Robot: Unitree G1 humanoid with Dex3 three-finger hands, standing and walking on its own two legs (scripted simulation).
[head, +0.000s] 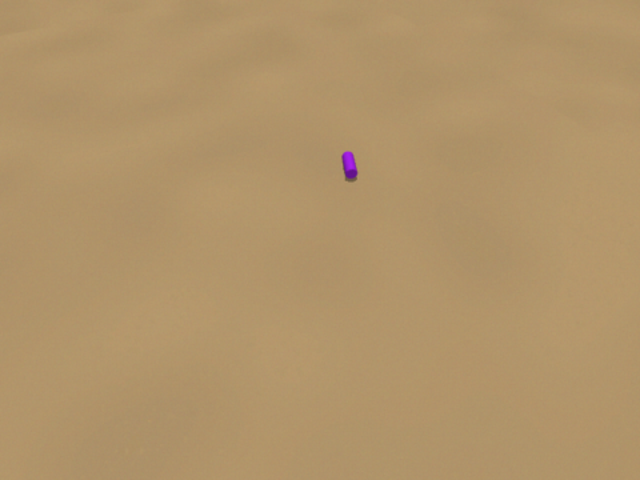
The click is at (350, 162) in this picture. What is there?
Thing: lying can
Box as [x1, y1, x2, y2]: [342, 151, 357, 178]
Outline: 348,151 343,153 342,159 345,174 347,177 351,178 354,177 357,173 352,153
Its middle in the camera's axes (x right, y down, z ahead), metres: +0.15 -0.38 +1.91
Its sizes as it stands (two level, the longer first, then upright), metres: 0.138 0.058 0.058
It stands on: the floor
